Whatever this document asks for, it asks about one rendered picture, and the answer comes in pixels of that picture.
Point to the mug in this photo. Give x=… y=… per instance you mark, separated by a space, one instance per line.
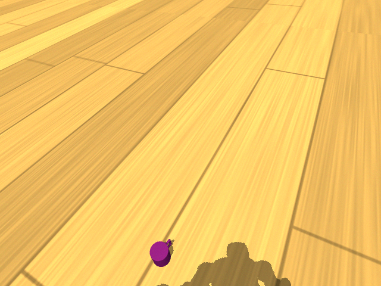
x=160 y=253

